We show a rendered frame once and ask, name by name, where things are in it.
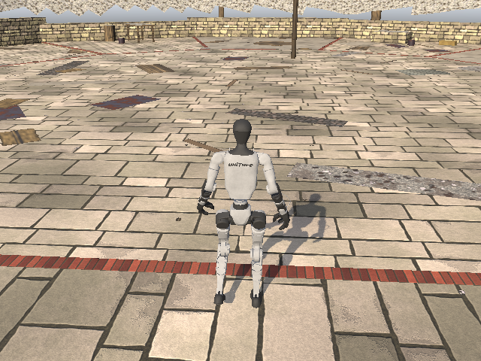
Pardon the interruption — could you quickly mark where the right robot upper arm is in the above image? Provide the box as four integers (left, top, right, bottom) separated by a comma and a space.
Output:
257, 152, 278, 195

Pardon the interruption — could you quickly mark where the right robot forearm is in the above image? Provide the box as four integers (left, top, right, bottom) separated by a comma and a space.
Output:
271, 183, 287, 215

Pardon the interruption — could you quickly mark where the robot left hand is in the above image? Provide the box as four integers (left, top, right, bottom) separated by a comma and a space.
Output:
197, 202, 214, 215

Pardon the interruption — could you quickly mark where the robot right hand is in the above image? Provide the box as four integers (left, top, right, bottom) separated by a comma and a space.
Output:
273, 211, 290, 230

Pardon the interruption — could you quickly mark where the right robot thigh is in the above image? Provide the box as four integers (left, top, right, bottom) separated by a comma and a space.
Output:
250, 210, 266, 262

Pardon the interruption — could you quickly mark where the left robot forearm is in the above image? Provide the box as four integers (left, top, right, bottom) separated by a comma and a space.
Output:
198, 181, 212, 205

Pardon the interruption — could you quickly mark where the left robot shin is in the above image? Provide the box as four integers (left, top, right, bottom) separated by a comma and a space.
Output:
216, 243, 228, 295

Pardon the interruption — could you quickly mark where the left robot upper arm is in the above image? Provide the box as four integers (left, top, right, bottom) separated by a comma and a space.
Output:
204, 151, 226, 192

